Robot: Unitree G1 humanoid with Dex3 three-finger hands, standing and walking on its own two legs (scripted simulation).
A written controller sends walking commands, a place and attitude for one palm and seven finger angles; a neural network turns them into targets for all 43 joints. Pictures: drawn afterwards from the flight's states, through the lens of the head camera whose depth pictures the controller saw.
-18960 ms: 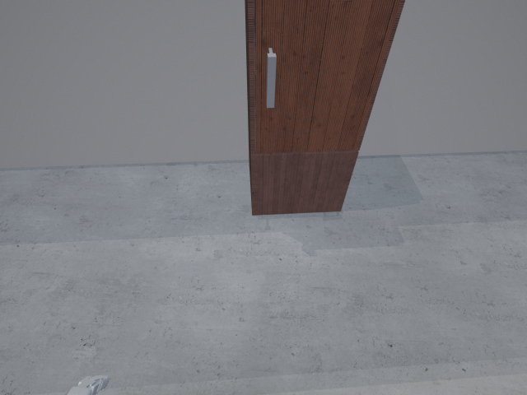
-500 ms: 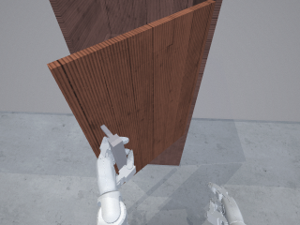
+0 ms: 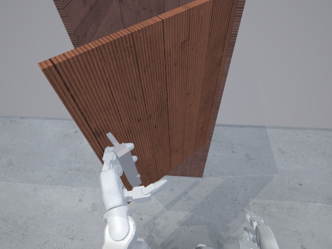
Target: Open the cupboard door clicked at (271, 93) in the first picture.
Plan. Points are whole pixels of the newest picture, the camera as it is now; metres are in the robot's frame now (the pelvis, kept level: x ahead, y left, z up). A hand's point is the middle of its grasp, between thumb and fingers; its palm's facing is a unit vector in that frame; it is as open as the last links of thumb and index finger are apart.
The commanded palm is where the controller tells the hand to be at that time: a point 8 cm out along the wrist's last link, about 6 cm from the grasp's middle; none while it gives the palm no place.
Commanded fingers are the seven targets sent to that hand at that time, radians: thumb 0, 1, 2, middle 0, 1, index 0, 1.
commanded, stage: open thumb and fingers to let go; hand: left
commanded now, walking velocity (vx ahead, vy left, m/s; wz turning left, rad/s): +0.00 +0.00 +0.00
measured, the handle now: (124, 161) +0.31 +0.12 +0.05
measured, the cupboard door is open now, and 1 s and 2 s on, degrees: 43 46 45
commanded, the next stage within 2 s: slide the hand sideways off the handle in 0.34 s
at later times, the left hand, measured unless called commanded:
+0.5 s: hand (136, 179) +0.27 +0.08 +0.05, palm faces +0.19 -0.98 -0.03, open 15.2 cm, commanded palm +0.22 +0.12 +0.05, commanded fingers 0.00 -0.50 0.30 -0.15 -0.30 -0.15 -0.30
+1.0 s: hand (121, 205) +0.21 +0.10 +0.05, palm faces -0.11 -0.99 +0.00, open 16.2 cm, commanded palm +0.19 +0.16 +0.05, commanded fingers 0.00 -0.50 0.30 -0.15 -0.30 -0.15 -0.30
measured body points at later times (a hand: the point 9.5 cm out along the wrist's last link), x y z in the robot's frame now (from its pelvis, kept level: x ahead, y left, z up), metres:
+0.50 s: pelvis -0.01 +0.03 +0.00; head +0.03 +0.02 +0.45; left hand +0.25 +0.13 +0.05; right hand +0.18 -0.18 -0.09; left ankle +0.02 +0.16 -0.67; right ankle -0.01 -0.06 -0.67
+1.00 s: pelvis -0.01 +0.05 -0.01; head +0.04 +0.04 +0.43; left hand +0.21 +0.16 +0.05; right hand +0.16 -0.17 -0.09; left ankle +0.02 +0.16 -0.67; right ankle -0.01 -0.06 -0.67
